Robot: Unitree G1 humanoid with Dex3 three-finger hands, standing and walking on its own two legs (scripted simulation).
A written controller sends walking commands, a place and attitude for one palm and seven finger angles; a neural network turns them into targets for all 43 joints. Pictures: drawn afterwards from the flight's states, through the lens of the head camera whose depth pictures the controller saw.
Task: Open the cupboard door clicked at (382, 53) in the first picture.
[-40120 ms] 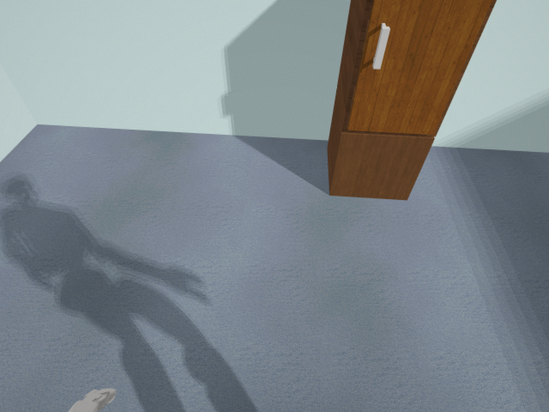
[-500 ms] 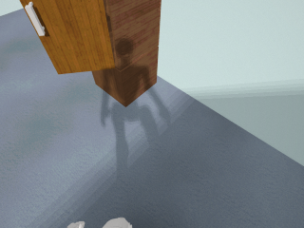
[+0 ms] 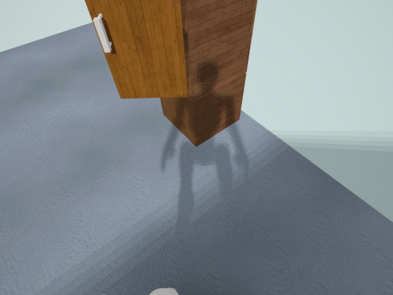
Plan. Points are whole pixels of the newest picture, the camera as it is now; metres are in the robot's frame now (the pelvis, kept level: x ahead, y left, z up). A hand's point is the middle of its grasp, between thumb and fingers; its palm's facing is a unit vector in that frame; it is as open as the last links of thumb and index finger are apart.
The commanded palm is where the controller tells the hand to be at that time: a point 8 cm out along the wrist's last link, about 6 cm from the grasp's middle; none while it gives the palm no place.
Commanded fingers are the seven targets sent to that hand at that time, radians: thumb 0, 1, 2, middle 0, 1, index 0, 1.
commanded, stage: take the last steps up to it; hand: left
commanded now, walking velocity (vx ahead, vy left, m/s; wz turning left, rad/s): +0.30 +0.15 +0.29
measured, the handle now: (104, 33) +1.02 +0.43 +0.02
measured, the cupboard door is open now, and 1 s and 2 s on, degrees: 52 52 52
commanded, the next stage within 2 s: come to a stop and stand still in 1.36 s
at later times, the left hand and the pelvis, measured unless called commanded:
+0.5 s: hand out of the picture +0.03 +0.28 -0.18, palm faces +0.17 -0.97 -0.19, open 7.4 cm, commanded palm none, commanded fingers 0.00 0.90 0.90 -0.20 -0.30 -0.20 -0.30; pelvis +0.09 +0.09 +0.00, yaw +6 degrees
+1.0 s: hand (115, 198) +0.38 +0.27 -0.15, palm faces +0.05 -0.98 -0.17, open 7.4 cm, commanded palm none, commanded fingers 0.00 0.90 0.90 -0.20 -0.30 -0.20 -0.30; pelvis +0.26 +0.09 +0.00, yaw +6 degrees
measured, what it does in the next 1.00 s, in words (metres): walks ahead: left foot, then right foot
